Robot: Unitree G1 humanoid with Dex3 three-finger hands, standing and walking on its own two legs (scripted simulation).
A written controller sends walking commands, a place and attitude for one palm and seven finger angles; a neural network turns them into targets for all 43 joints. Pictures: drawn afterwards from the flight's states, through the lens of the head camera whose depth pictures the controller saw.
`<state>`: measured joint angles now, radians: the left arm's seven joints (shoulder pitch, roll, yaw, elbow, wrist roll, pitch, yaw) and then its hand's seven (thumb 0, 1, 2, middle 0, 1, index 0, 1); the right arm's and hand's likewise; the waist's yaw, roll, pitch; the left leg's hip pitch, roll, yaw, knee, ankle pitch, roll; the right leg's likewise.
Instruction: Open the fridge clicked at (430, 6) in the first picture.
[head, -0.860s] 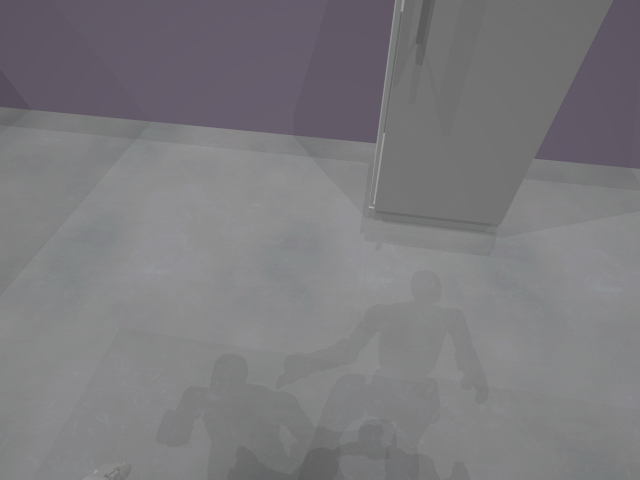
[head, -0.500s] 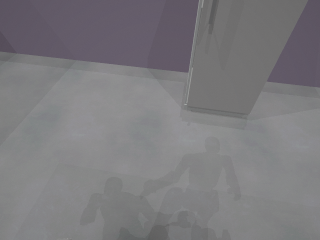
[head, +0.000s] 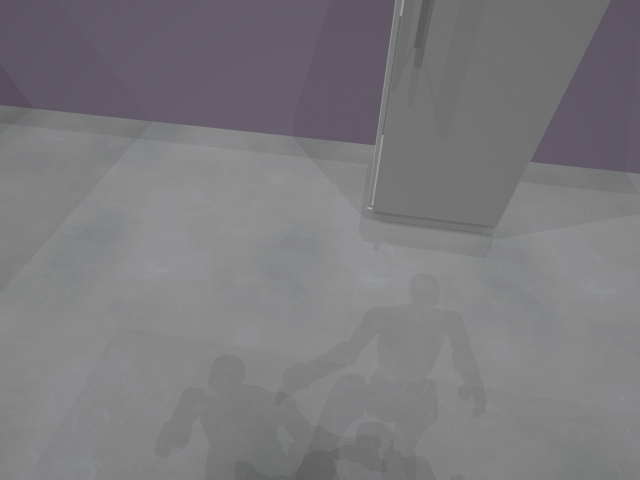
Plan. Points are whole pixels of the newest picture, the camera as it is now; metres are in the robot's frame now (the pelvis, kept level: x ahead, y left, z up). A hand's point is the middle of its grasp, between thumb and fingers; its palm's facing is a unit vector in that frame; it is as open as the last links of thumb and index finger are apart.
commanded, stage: look at it before walking up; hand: left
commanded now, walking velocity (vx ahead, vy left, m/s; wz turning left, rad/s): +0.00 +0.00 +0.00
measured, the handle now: out of the picture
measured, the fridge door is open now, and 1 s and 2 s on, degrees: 0 0 0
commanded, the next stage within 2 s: walk to a spot facing it in 0.58 s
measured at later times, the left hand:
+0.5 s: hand out of the picture +0.07 +0.25 -0.16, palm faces -0.03 -0.94 -0.33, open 7.4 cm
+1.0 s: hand out of the picture +0.05 +0.19 -0.18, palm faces -0.10 -0.97 -0.22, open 7.4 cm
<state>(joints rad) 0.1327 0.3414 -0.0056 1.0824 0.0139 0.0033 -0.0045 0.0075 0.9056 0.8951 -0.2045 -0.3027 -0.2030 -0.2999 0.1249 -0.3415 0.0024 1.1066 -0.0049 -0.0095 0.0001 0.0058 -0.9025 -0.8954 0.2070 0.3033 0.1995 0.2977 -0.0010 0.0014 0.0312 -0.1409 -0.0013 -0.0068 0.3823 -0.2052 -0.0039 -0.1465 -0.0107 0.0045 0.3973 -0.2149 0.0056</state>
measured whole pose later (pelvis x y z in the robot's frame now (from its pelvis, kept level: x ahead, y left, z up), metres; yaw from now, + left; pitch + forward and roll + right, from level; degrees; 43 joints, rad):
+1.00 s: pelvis +0.04 -0.01 -0.02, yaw -8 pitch +0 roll +1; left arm 0.33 0.23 0.03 1.03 0.03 0.03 -0.04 0.01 0.91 0.90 -0.20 -0.30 -0.20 -0.30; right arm 0.26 -0.24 -0.02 1.04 -0.02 -0.01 0.00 0.00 -0.90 -0.90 0.21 0.30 0.20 0.30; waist 0.02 0.00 0.02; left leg -0.17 0.06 0.11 0.57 -0.39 -0.02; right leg -0.28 0.01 0.01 0.67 -0.42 -0.02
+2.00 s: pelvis +0.37 -0.09 -0.03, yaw -42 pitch +0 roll +0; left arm 0.02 0.21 0.06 0.88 0.03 -0.02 -0.06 0.01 0.91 0.90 -0.20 -0.30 -0.20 -0.30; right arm 0.50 -0.18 -0.04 1.08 -0.01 -0.02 0.00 0.01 -0.91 -0.90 0.20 0.30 0.20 0.30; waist -0.08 -0.01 0.11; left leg -0.10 0.21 0.35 0.85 -0.52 -0.06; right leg -0.44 -0.03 -0.14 0.63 -0.15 -0.08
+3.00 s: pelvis +0.53 -0.24 -0.02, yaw -77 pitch -1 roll +0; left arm 0.09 0.20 0.06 0.89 0.02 0.03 0.01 0.00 0.91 0.90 -0.20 -0.30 -0.20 -0.30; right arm 0.25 -0.24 -0.06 0.96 -0.02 0.06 -0.02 0.01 -0.91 -0.90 0.20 0.30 0.19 0.30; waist -0.05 0.04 0.10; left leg -0.48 0.15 0.07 1.14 -0.44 -0.08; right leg -0.33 0.00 -0.07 0.58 -0.25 -0.04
